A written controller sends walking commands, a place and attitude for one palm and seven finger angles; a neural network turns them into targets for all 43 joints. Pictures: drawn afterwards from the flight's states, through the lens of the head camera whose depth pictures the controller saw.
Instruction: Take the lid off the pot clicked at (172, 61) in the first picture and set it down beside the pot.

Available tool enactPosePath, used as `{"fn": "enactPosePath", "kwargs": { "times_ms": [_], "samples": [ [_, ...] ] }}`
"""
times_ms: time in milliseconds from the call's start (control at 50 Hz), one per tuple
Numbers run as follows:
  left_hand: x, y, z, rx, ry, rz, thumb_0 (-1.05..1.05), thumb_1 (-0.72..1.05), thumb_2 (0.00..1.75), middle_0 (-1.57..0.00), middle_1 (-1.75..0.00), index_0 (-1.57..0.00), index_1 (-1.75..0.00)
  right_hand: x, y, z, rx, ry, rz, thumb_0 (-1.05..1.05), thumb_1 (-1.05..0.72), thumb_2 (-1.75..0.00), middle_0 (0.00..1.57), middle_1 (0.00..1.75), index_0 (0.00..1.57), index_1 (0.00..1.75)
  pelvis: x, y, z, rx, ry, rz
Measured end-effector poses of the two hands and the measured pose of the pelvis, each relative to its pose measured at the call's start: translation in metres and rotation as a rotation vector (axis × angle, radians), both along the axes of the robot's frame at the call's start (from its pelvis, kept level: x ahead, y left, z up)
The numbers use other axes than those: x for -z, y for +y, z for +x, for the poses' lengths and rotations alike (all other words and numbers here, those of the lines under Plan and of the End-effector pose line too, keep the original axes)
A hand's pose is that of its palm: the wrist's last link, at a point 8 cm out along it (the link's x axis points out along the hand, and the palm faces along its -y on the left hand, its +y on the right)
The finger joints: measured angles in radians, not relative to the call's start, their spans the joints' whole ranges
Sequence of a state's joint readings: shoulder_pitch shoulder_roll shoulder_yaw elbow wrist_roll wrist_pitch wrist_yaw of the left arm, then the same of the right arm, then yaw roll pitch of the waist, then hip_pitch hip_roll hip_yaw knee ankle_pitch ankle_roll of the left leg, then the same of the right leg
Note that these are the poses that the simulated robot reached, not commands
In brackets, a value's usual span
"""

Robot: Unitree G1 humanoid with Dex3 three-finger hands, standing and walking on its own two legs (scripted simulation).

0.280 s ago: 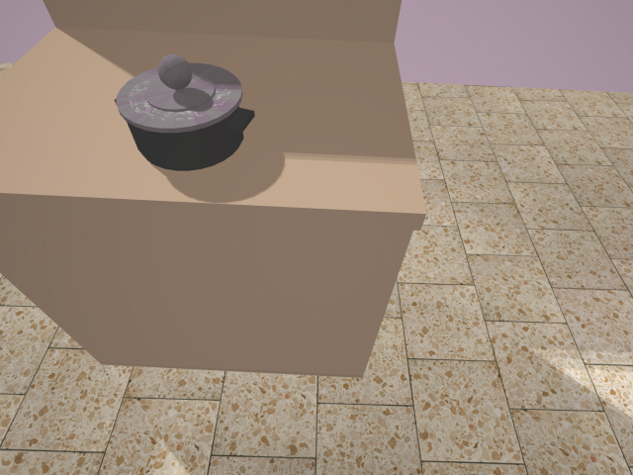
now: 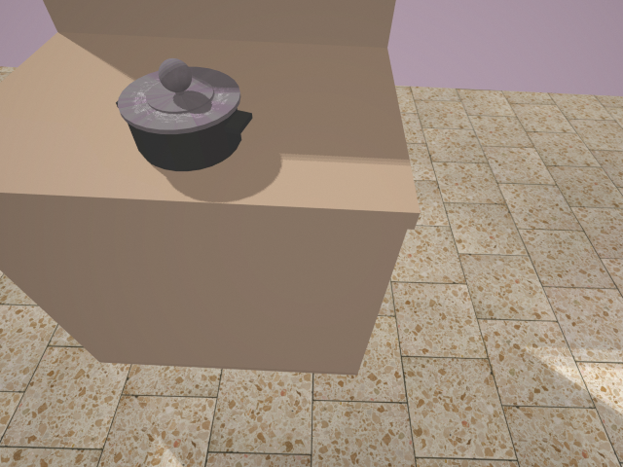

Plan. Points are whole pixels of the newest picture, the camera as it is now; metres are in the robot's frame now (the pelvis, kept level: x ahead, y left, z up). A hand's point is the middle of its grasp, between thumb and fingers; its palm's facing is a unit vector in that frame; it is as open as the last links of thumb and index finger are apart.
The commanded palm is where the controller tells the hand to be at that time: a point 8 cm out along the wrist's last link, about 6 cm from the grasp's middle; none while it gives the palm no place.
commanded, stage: look at it before walking up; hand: left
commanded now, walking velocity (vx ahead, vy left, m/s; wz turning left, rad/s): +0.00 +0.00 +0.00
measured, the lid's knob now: (175, 75) +0.63 +0.26 +0.17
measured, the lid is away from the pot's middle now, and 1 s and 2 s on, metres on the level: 0.00 0.00 0.00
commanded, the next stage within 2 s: take the last steps up to it in 0.36 s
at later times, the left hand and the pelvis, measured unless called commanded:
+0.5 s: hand out of the picture +0.01 +0.17 -0.18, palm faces +0.01 -0.98 -0.20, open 7.3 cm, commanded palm none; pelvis +0.00 +0.00 +0.00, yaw +0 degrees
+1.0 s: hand out of the picture +0.10 +0.24 -0.17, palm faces +0.06 -0.98 -0.20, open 7.4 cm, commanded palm none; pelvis +0.07 +0.05 +0.00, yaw +3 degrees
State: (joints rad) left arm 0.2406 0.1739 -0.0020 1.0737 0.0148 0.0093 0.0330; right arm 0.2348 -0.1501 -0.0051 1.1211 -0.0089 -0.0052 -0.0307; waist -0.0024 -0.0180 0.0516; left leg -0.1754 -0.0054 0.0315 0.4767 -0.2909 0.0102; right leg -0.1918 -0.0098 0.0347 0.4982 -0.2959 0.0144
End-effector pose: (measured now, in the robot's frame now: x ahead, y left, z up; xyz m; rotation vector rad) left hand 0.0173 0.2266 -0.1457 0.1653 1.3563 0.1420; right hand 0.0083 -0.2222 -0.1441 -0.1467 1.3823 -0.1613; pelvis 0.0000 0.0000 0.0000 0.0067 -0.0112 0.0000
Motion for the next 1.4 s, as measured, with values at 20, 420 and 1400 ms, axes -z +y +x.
{"fn": "enactPosePath", "kwargs": {
  "times_ms": [20, 420, 1400],
  "samples": [
    [0.000, 0.000, 0.000, -0.001, 0.000, 0.000, 0.01, 0.91, 0.90, -0.20, -0.30, -0.20, -0.30, 0.000, 0.000, 0.000, 0.001, 0.000, 0.000, 0.00, -0.91, -0.90, 0.20, 0.29, 0.20, 0.30, 0.000, 0.000, 0.000, 0.000, 0.000, 0.000],
    [-0.001, -0.004, -0.009, -0.013, 0.026, -0.001, 0.00, 0.91, 0.90, -0.20, -0.30, -0.20, -0.30, 0.001, -0.002, -0.005, 0.008, 0.014, 0.003, 0.00, -0.91, -0.90, 0.20, 0.29, 0.20, 0.30, -0.001, -0.003, 0.001, 0.001, 0.000, 0.001],
    [-0.014, 0.039, 0.196, -0.048, -0.112, 0.076, 0.00, 0.91, 0.90, -0.20, -0.30, -0.21, -0.30, 0.013, 0.018, 0.205, -0.044, -0.025, -0.006, 0.00, -0.91, -0.90, 0.20, 0.29, 0.20, 0.30, 0.004, 0.031, 0.152, -0.070, 0.021, 0.039]
  ]
}}
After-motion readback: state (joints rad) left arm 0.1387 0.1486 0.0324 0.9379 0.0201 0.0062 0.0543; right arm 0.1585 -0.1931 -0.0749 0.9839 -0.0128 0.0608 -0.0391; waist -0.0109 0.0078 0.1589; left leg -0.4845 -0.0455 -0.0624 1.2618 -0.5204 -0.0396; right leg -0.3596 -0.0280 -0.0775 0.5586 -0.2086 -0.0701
